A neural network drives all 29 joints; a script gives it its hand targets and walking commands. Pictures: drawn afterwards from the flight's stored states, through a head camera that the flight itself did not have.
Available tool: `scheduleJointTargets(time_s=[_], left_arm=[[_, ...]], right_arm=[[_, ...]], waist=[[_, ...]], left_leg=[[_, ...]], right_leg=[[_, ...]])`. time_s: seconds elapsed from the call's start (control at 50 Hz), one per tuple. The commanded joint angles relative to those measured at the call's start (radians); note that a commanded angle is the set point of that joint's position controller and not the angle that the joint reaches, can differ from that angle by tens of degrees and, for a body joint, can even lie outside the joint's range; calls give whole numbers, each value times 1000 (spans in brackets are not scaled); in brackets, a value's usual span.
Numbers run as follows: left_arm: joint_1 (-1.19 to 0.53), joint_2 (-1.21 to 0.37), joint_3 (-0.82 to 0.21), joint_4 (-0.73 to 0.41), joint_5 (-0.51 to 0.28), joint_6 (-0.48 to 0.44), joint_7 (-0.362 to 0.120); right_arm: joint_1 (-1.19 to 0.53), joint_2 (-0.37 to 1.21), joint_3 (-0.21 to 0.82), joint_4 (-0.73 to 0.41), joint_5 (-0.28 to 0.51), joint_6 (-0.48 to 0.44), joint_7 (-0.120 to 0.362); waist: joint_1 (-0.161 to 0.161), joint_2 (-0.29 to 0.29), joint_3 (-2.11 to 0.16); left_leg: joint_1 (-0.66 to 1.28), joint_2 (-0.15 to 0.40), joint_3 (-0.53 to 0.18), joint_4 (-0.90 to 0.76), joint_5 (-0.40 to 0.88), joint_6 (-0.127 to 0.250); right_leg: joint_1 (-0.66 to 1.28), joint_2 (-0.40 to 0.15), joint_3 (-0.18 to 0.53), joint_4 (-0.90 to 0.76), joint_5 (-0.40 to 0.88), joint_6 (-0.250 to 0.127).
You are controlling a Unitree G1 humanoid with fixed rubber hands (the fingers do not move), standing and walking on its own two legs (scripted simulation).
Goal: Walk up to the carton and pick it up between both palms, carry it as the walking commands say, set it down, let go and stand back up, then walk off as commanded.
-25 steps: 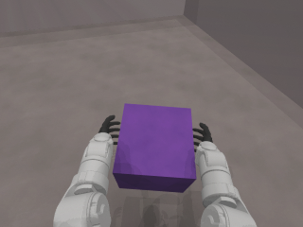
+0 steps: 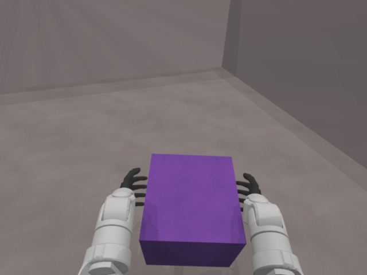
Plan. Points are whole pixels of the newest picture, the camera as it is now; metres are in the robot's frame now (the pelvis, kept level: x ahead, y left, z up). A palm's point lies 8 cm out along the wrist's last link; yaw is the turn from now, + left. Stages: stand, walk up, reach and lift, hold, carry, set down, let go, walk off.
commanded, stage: reach and lift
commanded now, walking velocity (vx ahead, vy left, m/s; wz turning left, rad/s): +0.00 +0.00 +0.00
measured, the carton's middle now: (189, 209) +0.31 -0.01 -0.03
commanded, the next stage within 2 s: hold in 1.32 s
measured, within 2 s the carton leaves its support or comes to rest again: neither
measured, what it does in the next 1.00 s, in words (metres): stands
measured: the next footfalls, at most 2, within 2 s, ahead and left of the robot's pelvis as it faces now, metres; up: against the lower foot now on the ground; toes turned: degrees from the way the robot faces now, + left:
none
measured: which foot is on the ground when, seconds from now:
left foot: down 0.00-1.00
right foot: down 0.00-1.00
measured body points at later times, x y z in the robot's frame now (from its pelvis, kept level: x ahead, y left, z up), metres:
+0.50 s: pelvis -0.02 +0.00 +0.00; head -0.06 +0.01 +0.45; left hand +0.29 +0.16 +0.03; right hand +0.29 -0.14 +0.03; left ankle +0.02 +0.13 -0.74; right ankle +0.00 -0.12 -0.74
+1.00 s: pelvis -0.02 +0.01 +0.00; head -0.08 +0.01 +0.44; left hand +0.28 +0.15 +0.03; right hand +0.28 -0.15 +0.03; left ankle +0.02 +0.13 -0.74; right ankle +0.00 -0.12 -0.74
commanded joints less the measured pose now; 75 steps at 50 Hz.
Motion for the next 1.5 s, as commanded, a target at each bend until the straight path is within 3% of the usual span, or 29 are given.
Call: scheduleJointTargets(time_s=[0.0, 0.04, 0.08, 0.1, 0.12, 0.14, 0.16, 0.18, 0.28, 0.36, 0.38, 0.4, 0.44, 0.56, 0.62, 0.68, 0.74, 0.76, 0.78, 0.92, 1.04, 1.12, 1.22, 1.26, 1.3, 1.36, 1.38, 1.4, 1.48], left_arm=[[-589, -1008, -482, -147, -297, -47, -306], [-570, -1007, -477, -156, -276, -31, -303], [-572, -999, -490, -168, -285, -29, -308], [-561, -1007, -503, -203, -298, -30, -303], [-589, -1020, -522, -208, -297, -35, -303], [-594, -1013, -527, -246, -295, -36, -298], [-563, -1020, -527, -225, -298, -32, -297], [-594, -1014, -543, -253, -302, -38, -297], [-622, -1039, -601, -296, -326, -53, -281], [-624, -1035, -578, -279, -333, -64, -272], [-616, -1020, -566, -242, -323, -61, -274], [-624, -1045, -576, -217, -327, -51, -276], [-665, -1042, -551, -189, -318, -56, -280], [-615, -1067, -487, -89, -309, -44, -284], [-627, -1060, -471, -86, -300, -44, -286], [-667, -1088, -493, -116, -322, -49, -285], [-616, -1075, -485, -136, -308, -38, -275], [-645, -1078, -500, -155, -321, -35, -274], [-624, -1072, -495, -146, -320, -37, -271], [-571, -1040, -525, -197, -321, -32, -263], [-569, -1056, -562, -225, -337, -42, -263], [-608, -1071, -586, -262, -361, -45, -269], [-604, -1041, -523, -187, -328, -34, -286], [-606, -1051, -537, -196, -341, -34, -290], [-613, -1058, -543, -196, -346, -30, -293], [-562, -1054, -507, -165, -325, -22, -294], [-550, -1053, -505, -168, -329, -21, -297], [-570, -1051, -518, -192, -333, -23, -293], [-560, -1040, -528, -214, -326, -14, -294]], right_arm=[[-693, 1039, 549, -113, 260, -16, 417], [-700, 1018, 535, -135, 253, -12, 418], [-688, 1013, 538, -139, 242, -11, 417], [-668, 1021, 556, -155, 252, -13, 414], [-717, 1018, 575, -192, 262, -19, 416], [-706, 1032, 577, -186, 263, -20, 413], [-702, 1010, 577, -202, 257, -21, 414], [-727, 1025, 595, -220, 264, -29, 415], [-748, 1023, 638, -243, 290, -56, 416], [-741, 1037, 631, -193, 276, -62, 421], [-736, 1045, 624, -168, 277, -64, 422], [-747, 1026, 605, -155, 270, -69, 426], [-758, 1040, 569, -106, 263, -78, 430], [-757, 1019, 541, -83, 248, -76, 432], [-749, 1024, 513, -57, 240, -74, 440], [-748, 1002, 523, -57, 249, -69, 451], [-773, 987, 544, -119, 262, -60, 454], [-752, 982, 543, -100, 258, -58, 454], [-755, 979, 552, -110, 257, -56, 451], [-730, 976, 600, -153, 275, -43, 454], [-733, 1011, 631, -195, 285, -62, 448], [-684, 1037, 622, -166, 287, -61, 448], [-717, 1034, 589, -117, 276, -52, 450], [-718, 1043, 608, -143, 291, -52, 453], [-698, 1036, 588, -120, 273, -51, 453], [-722, 1026, 585, -144, 277, -48, 452], [-706, 1036, 594, -141, 278, -40, 452], [-684, 1034, 598, -144, 276, -41, 452], [-669, 1033, 596, -137, 273, -31, 453]], waist=[[6, -5, -168], [11, 19, -132], [-1, -17, -162], [5, 16, -149], [3, -13, -162], [20, 33, -184], [7, 5, -187], [25, -7, -215], [23, 39, -301], [36, -7, -346], [49, 8, -338], [22, 22, -325], [37, 51, -314], [33, 43, -304], [39, 32, -274], [14, 62, -235], [36, 63, -218], [19, 78, -207], [25, 41, -192], [47, 13, -218], [53, 9, -298], [33, 33, -311], [39, 27, -222], [42, 1, -258], [25, 27, -248], [46, 28, -249], [44, -8, -239], [39, 27, -227], [37, 21, -179]], left_leg=[[131, -74, 0, -60, 164, 15], [109, -76, 3, -72, 134, 8], [124, -74, -3, -67, 151, 10], [117, -75, 7, -66, 164, 9], [130, -81, -2, -61, 161, 9], [128, -82, 8, -51, 166, 7], [123, -80, -2, -53, 171, 5], [118, -81, 2, -47, 162, 5], [143, -79, -3, -28, 201, -1], [129, -73, -5, -17, 188, 3], [124, -70, -2, -24, 164, 2], [134, -69, -5, -27, 161, -2], [99, -71, 2, -30, 130, -4], [99, -67, 0, -32, 198, -5], [109, -68, 1, -39, 178, -6], [104, -59, -10, -47, 145, -5], [109, -59, -9, -45, 150, -4], [119, -61, -11, -44, 149, -7], [119, -53, -20, -49, 133, 0], [139, -56, -14, -42, 150, 4], [158, -60, -5, -26, 184, 6], [154, -67, 4, -23, 181, 3], [108, -77, 17, -29, 79, 14], [133, -76, 17, -27, 97, 14], [113, -78, 17, -28, 107, 10], [108, -77, 18, -29, 145, 9], [114, -74, 15, -32, 131, 14], [115, -74, 15, -31, 148, 13], [93, -76, 18, -49, 107, 11]], right_leg=[[-18, 48, 5, -97, 188, 5], [-6, 47, 1, -107, 159, -5], [-5, 47, 5, -105, 178, 2], [21, 45, 8, -98, 192, -3], [4, 49, 1, -96, 184, 4], [26, 45, 11, -93, 193, 0], [12, 49, 10, -90, 189, 2], [26, 51, 11, -88, 174, 2], [22, 58, 13, -59, 203, 0], [13, 64, 14, -51, 172, 6], [15, 59, 19, -53, 154, 4], [-13, 64, 14, -52, 140, -3], [-18, 63, 21, -54, 115, -8], [9, 72, 9, -54, 175, -4], [-29, 73, 13, -62, 148, -9], [-32, 75, -1, -57, 111, -19], [-21, 71, 3, -55, 119, -16], [-39, 70, 6, -59, 110, -20], [-46, 68, 5, -60, 91, -20], [-43, 71, 6, -56, 108, -8], [-36, 75, 20, -47, 134, -1], [-35, 72, 19, -50, 138, -6], [-67, 56, 25, -75, 55, 3], [-61, 62, 19, -67, 65, 6], [-36, 63, 14, -68, 88, -3], [-23, 65, 17, -68, 134, 5], [-41, 65, 19, -74, 108, 6], [-37, 61, 19, -70, 134, 4], [-30, 61, 14, -82, 94, 4]])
